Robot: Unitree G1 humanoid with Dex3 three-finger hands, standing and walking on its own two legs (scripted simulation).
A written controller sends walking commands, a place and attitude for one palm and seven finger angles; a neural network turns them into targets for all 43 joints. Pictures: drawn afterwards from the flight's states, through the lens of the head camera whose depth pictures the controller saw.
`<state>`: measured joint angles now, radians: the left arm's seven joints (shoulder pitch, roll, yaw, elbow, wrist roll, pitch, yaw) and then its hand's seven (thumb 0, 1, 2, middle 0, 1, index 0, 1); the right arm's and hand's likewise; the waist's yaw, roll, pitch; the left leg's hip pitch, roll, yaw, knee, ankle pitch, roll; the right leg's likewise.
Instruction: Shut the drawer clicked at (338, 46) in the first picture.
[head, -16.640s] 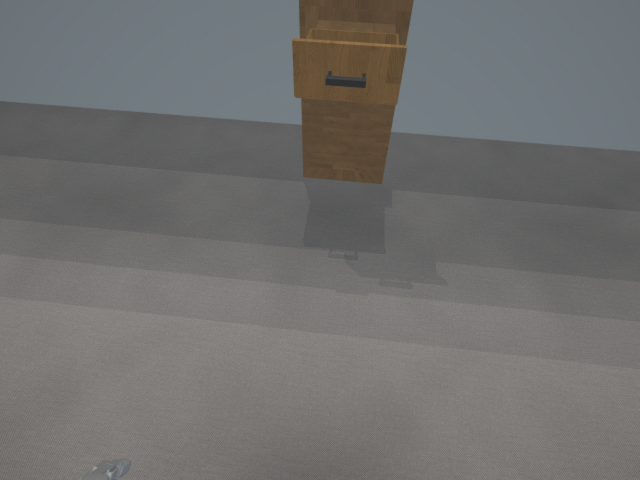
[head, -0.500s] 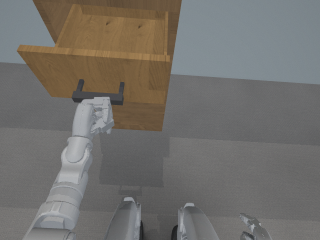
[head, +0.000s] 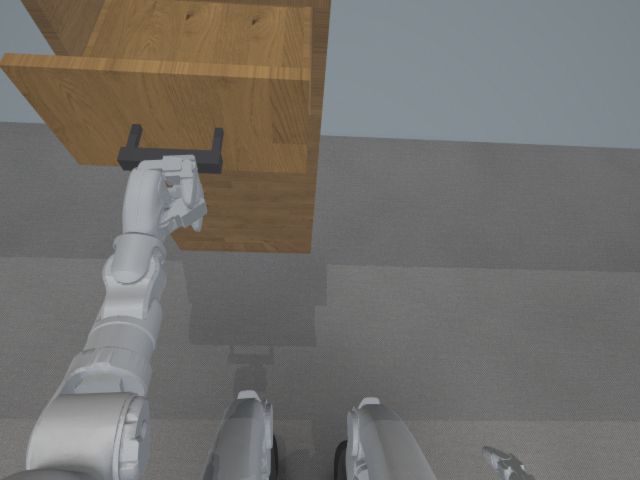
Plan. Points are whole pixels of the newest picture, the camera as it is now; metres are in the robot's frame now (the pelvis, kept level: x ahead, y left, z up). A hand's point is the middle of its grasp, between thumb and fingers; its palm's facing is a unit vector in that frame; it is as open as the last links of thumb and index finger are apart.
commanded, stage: push the drawer shut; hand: left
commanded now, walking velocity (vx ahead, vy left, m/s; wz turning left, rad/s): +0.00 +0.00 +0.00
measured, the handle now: (174, 147) +0.52 +0.18 +0.03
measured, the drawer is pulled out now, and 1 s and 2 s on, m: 0.13 0.01 0.00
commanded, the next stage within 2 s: pull the fist back off the drawer in 1.30 s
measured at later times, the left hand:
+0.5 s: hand (204, 157) +0.51 +0.15 +0.03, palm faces -0.06 -1.00 -0.06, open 3.3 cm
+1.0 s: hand (207, 123) +0.57 +0.15 +0.03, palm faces -0.04 -1.00 -0.05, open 3.4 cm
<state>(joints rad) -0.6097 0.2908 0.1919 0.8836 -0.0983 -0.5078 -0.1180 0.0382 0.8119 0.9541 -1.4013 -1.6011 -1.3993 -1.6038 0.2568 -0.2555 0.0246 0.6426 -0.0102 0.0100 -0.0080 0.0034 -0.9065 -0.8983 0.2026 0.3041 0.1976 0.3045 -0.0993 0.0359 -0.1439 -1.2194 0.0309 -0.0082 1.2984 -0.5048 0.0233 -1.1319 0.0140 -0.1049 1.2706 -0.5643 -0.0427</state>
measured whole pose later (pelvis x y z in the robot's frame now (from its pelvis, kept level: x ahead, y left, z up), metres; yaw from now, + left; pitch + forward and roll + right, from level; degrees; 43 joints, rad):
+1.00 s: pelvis -0.01 +0.02 -0.02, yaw -3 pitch +31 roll -7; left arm -1.12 0.53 0.35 1.27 0.03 -0.43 -0.11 0.07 0.75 0.92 -1.40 -1.60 -1.40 -1.60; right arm 0.35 -0.26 0.07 0.65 -0.07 0.05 0.03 0.00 -0.91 -0.90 0.20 0.30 0.20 0.30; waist -0.24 0.06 -0.13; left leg -1.42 0.05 -0.02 1.39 -0.52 0.05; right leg -1.31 0.03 -0.12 1.31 -0.55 -0.02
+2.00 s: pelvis -0.01 +0.02 -0.02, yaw -4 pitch +32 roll -7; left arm -1.09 0.55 0.37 1.15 0.00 -0.35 -0.13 0.03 0.76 0.89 -1.40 -1.60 -1.40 -1.60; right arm 0.38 -0.25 0.08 0.63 -0.06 0.03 0.05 0.00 -0.91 -0.90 0.20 0.30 0.20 0.30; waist -0.25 0.07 -0.12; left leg -1.45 0.06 -0.02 1.39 -0.51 0.05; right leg -1.34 0.05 -0.11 1.30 -0.53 -0.02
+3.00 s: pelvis +0.05 +0.01 +0.11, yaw +0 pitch +3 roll -1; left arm 0.08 0.32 0.11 0.03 -0.08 -0.04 0.08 0.02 0.90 0.90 -1.40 -1.60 -1.40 -1.60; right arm 0.18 -0.23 0.07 0.52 0.05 0.08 -0.09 0.01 -0.91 -0.90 0.20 0.30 0.20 0.30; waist 0.02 0.05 -0.05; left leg -0.37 0.00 0.03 0.64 -0.33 0.03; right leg -0.29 0.01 -0.04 0.60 -0.36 -0.02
